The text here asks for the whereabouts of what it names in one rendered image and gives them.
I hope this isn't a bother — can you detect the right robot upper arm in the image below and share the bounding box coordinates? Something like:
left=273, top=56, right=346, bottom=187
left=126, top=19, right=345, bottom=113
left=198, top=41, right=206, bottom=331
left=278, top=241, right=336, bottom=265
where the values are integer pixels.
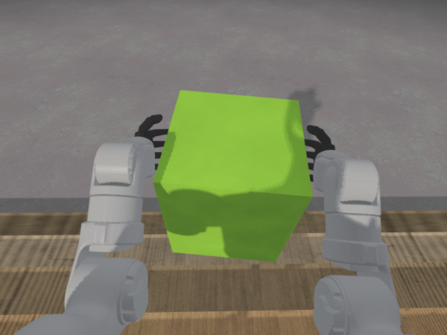
left=314, top=275, right=415, bottom=335

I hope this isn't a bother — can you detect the left robot forearm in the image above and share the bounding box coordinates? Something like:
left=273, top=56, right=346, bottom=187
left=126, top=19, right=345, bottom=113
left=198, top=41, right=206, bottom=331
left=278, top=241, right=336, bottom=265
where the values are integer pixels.
left=64, top=137, right=155, bottom=309

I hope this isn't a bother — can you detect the left robot upper arm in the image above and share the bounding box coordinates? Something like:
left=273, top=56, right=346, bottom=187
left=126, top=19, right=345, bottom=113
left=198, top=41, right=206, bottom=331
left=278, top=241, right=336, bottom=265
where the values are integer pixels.
left=13, top=257, right=148, bottom=335

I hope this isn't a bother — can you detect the right robot forearm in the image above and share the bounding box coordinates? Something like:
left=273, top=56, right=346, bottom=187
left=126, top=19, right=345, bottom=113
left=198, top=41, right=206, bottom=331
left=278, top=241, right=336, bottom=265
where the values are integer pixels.
left=313, top=150, right=401, bottom=329

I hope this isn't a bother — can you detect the robot left hand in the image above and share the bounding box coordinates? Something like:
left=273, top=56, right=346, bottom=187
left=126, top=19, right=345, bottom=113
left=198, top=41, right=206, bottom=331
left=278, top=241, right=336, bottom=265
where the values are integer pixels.
left=135, top=114, right=168, bottom=170

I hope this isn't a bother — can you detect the carton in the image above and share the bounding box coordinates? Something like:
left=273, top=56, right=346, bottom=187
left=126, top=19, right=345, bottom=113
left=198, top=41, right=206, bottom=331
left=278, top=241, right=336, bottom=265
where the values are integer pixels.
left=153, top=90, right=313, bottom=262

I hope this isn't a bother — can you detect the robot right hand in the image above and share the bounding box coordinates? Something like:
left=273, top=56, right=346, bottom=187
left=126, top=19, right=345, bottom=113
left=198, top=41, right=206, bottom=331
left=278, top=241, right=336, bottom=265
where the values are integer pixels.
left=305, top=125, right=335, bottom=181

